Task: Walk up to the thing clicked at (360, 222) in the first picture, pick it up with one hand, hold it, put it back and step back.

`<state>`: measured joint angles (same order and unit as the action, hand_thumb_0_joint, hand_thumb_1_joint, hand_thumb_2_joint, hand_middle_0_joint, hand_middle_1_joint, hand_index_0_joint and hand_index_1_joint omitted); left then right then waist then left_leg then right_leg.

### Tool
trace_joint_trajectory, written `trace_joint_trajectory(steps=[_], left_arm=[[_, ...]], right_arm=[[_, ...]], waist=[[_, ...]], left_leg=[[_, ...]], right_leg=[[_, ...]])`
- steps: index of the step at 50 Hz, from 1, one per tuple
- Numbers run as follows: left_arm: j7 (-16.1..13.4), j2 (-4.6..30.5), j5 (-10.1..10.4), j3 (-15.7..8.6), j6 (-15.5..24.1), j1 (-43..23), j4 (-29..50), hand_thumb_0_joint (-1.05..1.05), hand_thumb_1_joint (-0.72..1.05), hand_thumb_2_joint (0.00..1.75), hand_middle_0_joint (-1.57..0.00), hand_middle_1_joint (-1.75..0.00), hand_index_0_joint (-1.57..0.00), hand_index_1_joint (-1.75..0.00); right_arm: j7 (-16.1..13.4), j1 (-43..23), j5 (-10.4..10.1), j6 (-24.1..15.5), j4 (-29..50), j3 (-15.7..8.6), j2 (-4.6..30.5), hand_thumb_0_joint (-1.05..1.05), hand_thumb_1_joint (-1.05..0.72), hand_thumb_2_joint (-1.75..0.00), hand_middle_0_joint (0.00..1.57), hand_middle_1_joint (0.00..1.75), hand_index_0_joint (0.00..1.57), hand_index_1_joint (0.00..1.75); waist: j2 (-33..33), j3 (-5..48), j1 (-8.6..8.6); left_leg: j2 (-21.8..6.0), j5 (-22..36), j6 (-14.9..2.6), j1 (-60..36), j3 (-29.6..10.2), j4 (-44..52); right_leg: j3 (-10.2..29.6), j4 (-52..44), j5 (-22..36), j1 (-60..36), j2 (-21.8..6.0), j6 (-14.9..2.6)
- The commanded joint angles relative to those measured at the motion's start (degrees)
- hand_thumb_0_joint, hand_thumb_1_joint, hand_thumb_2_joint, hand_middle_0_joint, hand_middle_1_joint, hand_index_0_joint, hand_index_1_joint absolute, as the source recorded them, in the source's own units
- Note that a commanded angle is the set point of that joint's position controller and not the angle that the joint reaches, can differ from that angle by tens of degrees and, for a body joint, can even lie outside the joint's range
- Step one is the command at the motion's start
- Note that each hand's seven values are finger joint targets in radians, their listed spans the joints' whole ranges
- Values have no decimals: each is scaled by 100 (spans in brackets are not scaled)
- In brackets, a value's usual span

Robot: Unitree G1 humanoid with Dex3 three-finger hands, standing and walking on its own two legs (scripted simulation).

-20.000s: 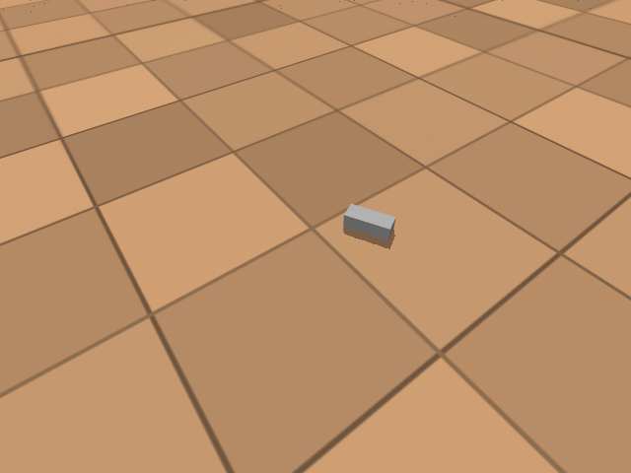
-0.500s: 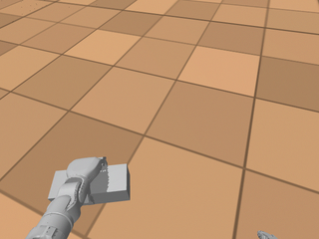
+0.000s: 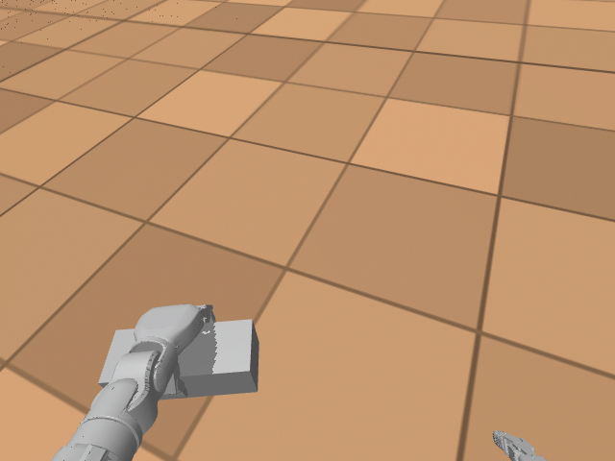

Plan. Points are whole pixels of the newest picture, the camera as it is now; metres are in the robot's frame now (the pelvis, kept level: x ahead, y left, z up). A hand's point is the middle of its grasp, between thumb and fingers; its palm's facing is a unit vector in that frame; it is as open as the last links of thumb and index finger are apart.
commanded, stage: hold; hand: left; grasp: from above
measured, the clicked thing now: (186, 360) +0.30 +0.22 -0.07
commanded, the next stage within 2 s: crouch in 1.10 s
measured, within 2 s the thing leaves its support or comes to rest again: neither
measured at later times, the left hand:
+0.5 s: hand (174, 360) +0.28 +0.22 -0.03, palm faces -0.44 -0.06 -0.90, open 11.3 cm
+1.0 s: hand (175, 355) +0.29 +0.22 -0.03, palm faces -0.44 -0.06 -0.89, open 11.3 cm
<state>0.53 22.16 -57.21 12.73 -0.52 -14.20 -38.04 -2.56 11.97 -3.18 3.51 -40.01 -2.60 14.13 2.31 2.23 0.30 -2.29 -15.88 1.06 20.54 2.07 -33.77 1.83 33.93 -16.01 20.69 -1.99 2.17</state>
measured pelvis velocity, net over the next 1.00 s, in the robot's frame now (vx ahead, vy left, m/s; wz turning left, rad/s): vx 0.00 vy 0.00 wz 0.00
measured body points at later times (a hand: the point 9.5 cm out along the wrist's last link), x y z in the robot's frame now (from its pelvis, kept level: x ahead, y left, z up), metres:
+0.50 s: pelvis -0.01 +0.00 +0.01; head +0.00 -0.03 +0.45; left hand +0.30 +0.22 +0.03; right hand +0.14 -0.25 -0.11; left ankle +0.02 +0.13 -0.73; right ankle +0.02 -0.14 -0.73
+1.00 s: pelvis +0.00 +0.00 +0.01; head +0.00 -0.02 +0.46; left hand +0.31 +0.22 +0.03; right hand +0.14 -0.25 -0.11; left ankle +0.02 +0.13 -0.73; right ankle +0.02 -0.14 -0.73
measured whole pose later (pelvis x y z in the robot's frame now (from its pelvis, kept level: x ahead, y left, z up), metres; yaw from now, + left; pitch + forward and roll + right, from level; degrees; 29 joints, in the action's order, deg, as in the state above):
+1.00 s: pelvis +0.00 +0.00 +0.01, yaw +0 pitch +1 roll +0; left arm 3.0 22.7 -56.9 12.2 0.0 -13.2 -34.8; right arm -3.6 10.4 -3.7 3.9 -39.8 -1.9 14.0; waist 2.7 0.8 -0.3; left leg -2.2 -13.1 1.1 15.9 2.3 -28.4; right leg 1.9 29.2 -13.5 16.4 -2.0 2.0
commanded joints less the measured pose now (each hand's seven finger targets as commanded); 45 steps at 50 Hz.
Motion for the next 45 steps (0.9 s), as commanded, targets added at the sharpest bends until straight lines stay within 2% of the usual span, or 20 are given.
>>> trace_joint_trajectory(steps=[1,7,8,11,15,16,18,20,23,26,27,31,33,35,36,37,39,40,44,45], left_arm=[[-232,1218,41,-632,41,-1930,1271,0,59,109,-93,-95,-93,-94],[-160,1220,76,-650,45,-1779,1256,0,57,109,-93,-92,-93,-92],[-154,1294,101,-683,68,-1942,1521,0,57,110,-94,-92,-93,-92],[-127,1276,67,-676,63,-1863,1460,0,55,110,-92,-93,-92,-93],[-88,1271,89,-669,101,-1898,1624,0,57,111,-94,-93,-93,-93],[-105,1373,102,-780,98,-1808,1517,0,58,112,-95,-93,-94,-94],[-64,1293,121,-685,119,-1891,1717,0,57,114,-95,-93,-94,-94],[-63,1324,97,-741,99,-1804,1642,0,57,115,-95,-93,-94,-95],[-46,1302,104,-701,103,-1961,1704,0,58,112,-93,-95,-93,-95],[11,1189,92,-631,59,-1613,1408,0,58,112,-94,-93,-94,-93],[30,1180,151,-615,73,-1671,1591,0,59,112,-94,-94,-94,-94],[102,1252,129,-644,99,-1617,1659,0,58,112,-94,-94,-94,-94],[87,1272,108,-696,94,-1605,1578,0,55,113,-94,-93,-92,-94],[50,1344,78,-709,132,-1978,1829,0,57,111,-94,-93,-94,-94],[9,1472,41,-828,121,-2013,1667,0,59,112,-95,-93,-95,-94],[-5,1399,50,-759,132,-2114,1676,0,59,111,-95,-95,-95,-95],[-45,1312,36,-717,141,-2036,1643,0,59,112,-95,-94,-95,-94],[-76,1374,64,-790,143,-2037,1673,0,60,111,-95,-94,-95,-94],[-74,1185,58,-675,81,-1716,1416,0,60,111,-95,-94,-95,-94],[-54,1264,68,-713,77,-1739,1440,0,59,112,-96,-93,-95,-94]], right_arm=[[-69,-472,-10,-265,791,-192,750,0,-90,-90,20,30,20,30],[-84,-568,-18,-276,830,-165,744,0,-90,-90,20,30,20,30],[-90,-643,-27,-276,868,-163,732,0,-90,-90,20,30,20,30],[-101,-636,-24,-282,849,-157,750,0,-90,-90,20,30,20,30],[-124,-715,-43,-302,887,-134,717,0,-90,-90,20,30,20,30],[-126,-707,-34,-296,858,-136,736,0,-90,-90,20,30,20,30],[-136,-726,-35,-305,867,-127,709,0,-90,-90,20,30,20,30],[-144,-714,-36,-295,836,-132,725,0,-90,-90,20,30,20,30],[-146,-722,-38,-298,829,-122,722,0,-90,-90,20,30,20,30],[-143,-772,-56,-289,848,-106,700,0,-90,-90,20,30,20,30],[-138,-776,-55,-297,871,-113,714,0,-90,-90,20,30,20,30],[-139,-803,-69,-278,927,-111,695,0,-90,-90,20,30,20,30],[-146,-776,-52,-258,898,-109,702,0,-90,-90,20,30,20,30],[-155,-756,-51,-261,875,-117,706,0,-90,-90,20,30,20,30],[-162,-728,-47,-248,842,-114,716,0,-90,-90,20,30,20,30],[-162,-707,-38,-251,810,-108,718,0,-90,-90,20,30,20,30],[-160,-692,-42,-266,820,-117,709,0,-90,-90,20,30,20,30],[-165,-713,-48,-264,818,-123,718,0,-90,-90,20,30,20,30],[-146,-751,-45,-255,833,-127,697,0,-90,-90,20,30,20,30],[-147,-768,-50,-243,841,-135,706,0,-90,-90,20,30,20,30]], waist=[[-103,1306,-13],[-193,1172,-11],[-62,1241,-80],[-92,1247,-12],[-134,1287,-52],[-117,1273,-69],[-92,1356,-37],[-61,1333,-54],[-106,1216,-28],[-204,1025,-76],[-161,1103,-93],[-114,1190,-123],[-169,1155,-70],[-18,1323,-74],[34,1314,-81],[-33,1307,-25],[-33,1329,-43],[31,1382,-100],[-158,1186,-107],[-128,1188,-100]], left_leg=[[276,976,-119,-808,4,491],[279,771,-149,-813,27,593],[292,752,-133,-851,38,630],[289,760,-145,-919,39,645],[293,763,-156,-981,41,687],[297,770,-156,-976,50,687],[288,897,-156,-1080,45,677],[284,1040,-146,-1118,50,705],[259,905,-141,-1125,33,769],[269,882,-148,-1040,37,802],[273,884,-142,-1067,44,807],[289,1011,-154,-1135,57,817],[282,1074,-153,-1149,46,798],[277,1103,-141,-1244,49,822],[281,1156,-132,-1261,54,817],[258,1133,-139,-1256,43,812],[272,1157,-148,-1265,54,809],[269,1183,-134,-1287,53,816],[296,1089,-158,-1160,76,827],[299,1087,-164,-1172,87,825]], right_leg=[[-151,-590,773,-313,339,-210],[-142,-716,584,-350,318,-196],[-147,-728,547,-376,315,-210],[-126,-746,572,-368,312,-202],[-123,-798,556,-413,306,-197],[-133,-821,554,-455,306,-195],[-132,-798,685,-477,310,-191],[-149,-793,815,-490,316,-207],[-161,-837,690,-445,334,-214],[-179,-898,624,-451,327,-213],[-167,-897,631,-476,325,-216],[-155,-906,764,-566,304,-212],[-172,-908,815,-531,312,-207],[-159,-870,870,-565,319,-232],[-164,-884,897,-555,320,-236],[-171,-865,889,-540,337,-228],[-169,-875,929,-568,324,-226],[-173,-880,926,-587,330,-232],[-174,-962,851,-606,300,-208],[-159,-981,861,-620,290,-201]])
